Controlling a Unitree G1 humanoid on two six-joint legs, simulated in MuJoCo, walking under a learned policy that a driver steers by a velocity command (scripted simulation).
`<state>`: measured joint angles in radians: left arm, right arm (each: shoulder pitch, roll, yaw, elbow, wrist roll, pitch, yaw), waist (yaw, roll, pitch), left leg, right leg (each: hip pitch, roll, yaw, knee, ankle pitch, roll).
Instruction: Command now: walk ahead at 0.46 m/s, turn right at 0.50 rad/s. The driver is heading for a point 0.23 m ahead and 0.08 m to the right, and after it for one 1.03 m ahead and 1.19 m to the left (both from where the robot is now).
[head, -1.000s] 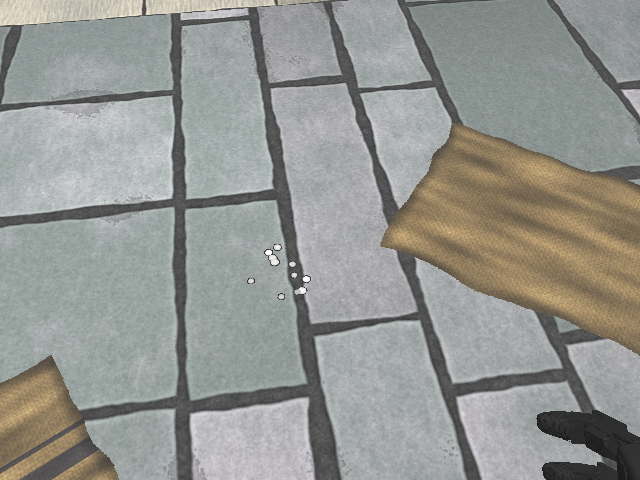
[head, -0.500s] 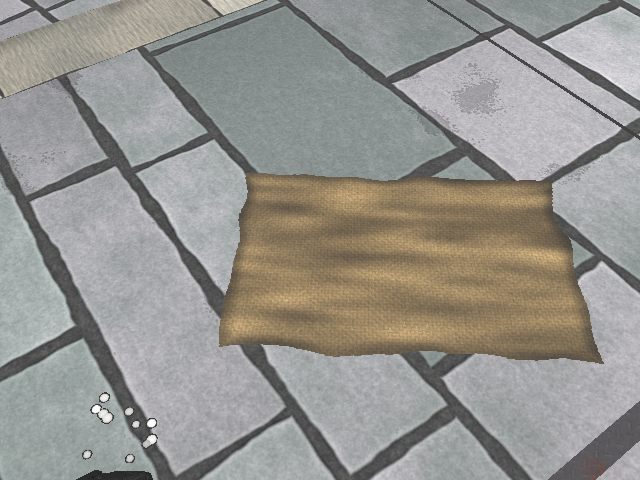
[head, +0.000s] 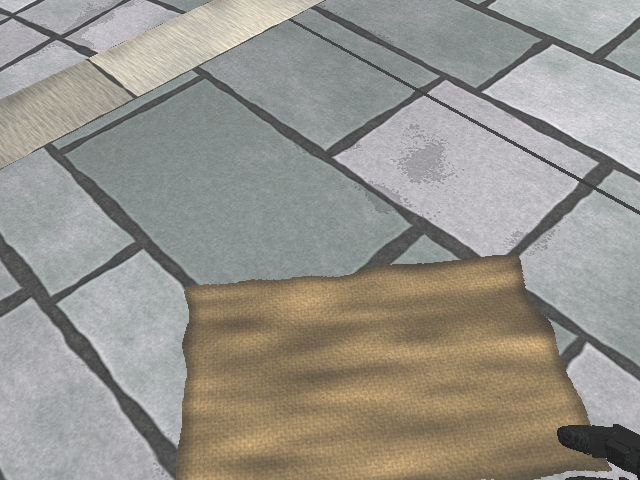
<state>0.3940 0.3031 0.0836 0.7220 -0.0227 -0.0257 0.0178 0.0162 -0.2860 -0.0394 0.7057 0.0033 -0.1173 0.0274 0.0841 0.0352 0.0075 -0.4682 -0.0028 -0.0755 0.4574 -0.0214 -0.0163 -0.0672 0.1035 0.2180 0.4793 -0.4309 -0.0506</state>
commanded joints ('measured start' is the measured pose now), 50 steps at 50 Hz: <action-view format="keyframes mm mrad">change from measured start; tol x32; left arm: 1 -38 36 -4 -80 26 -9 3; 50 -265 101 30 -53 23 28 31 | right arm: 1 263 -224 -79 -12 -27 -24 -15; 50 136 -184 -68 -97 4 133 -52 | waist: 1 -178 -40 -232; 2 -94 316 -324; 23 -72 -284 -140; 50 -82 92 -105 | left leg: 1 516 207 -168 4 -11 112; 3 759 398 -712 -126 -141 297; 11 306 176 -165 -102 655 247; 20 184 102 -294 -37 1 147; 23 -104 -64 -14 481 -659 -8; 27 -133 8 -12 692 -475 -84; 39 228 -2 145 51 -174 16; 42 469 405 -453 -99 441 362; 50 370 190 -245 -112 185 244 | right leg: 1 -203 -110 57 357 263 -40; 4 -642 -46 -1 826 -111 66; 20 -94 -97 -132 -104 354 60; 23 58 -532 268 -150 710 -243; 34 -46 -390 -145 -142 684 -178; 39 -97 -391 -202 -27 528 -93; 42 -593 -100 -269 580 -268 130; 50 -524 -108 -144 571 66 138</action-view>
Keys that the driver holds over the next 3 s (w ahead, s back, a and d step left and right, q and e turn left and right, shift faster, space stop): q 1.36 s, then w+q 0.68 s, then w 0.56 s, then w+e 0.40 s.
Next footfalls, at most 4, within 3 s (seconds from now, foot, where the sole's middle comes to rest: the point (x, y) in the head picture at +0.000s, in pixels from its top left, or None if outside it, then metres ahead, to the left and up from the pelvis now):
0.42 right None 0.24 -0.10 -0.76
0.80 left None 0.18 0.16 -0.76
1.30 right None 0.28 -0.04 -0.76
1.76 left None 0.14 0.23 -0.76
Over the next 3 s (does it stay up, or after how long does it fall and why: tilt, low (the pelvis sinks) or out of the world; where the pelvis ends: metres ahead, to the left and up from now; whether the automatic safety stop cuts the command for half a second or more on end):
stays up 0.44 0.74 0.02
